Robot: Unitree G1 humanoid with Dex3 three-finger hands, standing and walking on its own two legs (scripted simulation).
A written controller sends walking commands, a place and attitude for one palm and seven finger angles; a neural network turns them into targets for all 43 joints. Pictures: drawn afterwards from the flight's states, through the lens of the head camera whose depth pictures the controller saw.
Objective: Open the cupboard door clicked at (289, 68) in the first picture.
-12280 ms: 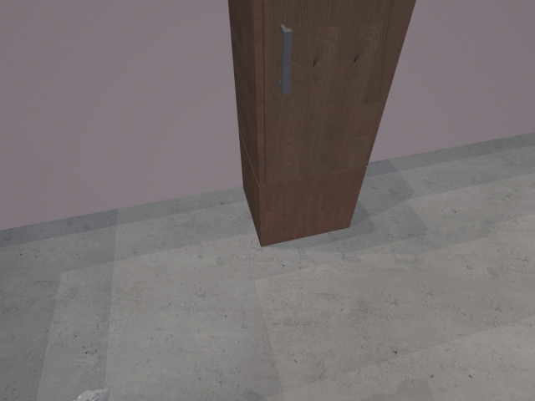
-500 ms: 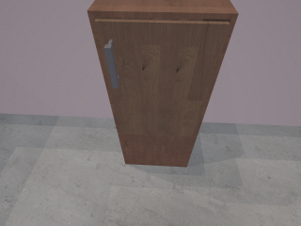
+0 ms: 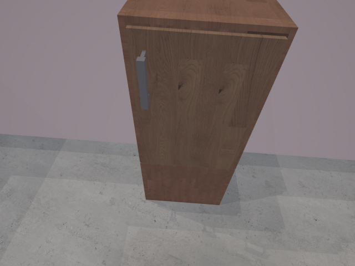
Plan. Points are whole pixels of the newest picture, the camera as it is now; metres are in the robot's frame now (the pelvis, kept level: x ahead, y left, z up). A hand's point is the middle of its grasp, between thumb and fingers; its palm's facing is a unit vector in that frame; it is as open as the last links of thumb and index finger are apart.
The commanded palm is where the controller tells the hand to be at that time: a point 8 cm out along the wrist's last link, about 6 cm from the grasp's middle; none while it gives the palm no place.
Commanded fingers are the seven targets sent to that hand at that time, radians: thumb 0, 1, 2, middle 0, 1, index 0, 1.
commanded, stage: come to a stop and stand still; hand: left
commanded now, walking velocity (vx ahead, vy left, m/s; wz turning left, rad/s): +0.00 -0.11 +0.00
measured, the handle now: (144, 81) +0.56 +0.14 +0.12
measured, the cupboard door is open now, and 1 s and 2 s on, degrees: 0 0 0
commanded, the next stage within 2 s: look again from close up in 0.58 s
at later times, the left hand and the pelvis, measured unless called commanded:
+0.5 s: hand out of the picture +0.00 +0.14 -0.17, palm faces +0.06 -0.99 -0.16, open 7.4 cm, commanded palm none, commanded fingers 0.00 0.90 0.90 -0.20 -0.30 -0.20 -0.30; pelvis +0.00 -0.02 +0.00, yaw +0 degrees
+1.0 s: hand out of the picture -0.02 +0.14 -0.17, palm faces +0.06 -0.99 -0.16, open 7.4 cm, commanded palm none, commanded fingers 0.00 0.90 0.90 -0.20 -0.30 -0.20 -0.30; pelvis -0.01 -0.02 +0.01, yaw +0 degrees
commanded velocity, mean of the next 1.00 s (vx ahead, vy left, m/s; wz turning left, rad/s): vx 0.02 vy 0.00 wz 0.00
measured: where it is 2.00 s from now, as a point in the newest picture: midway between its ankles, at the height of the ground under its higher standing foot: outside the picture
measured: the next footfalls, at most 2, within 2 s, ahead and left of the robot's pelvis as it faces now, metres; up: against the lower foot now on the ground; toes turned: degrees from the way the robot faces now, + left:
none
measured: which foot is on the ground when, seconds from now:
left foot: down 0.00-1.00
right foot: down 0.00-1.00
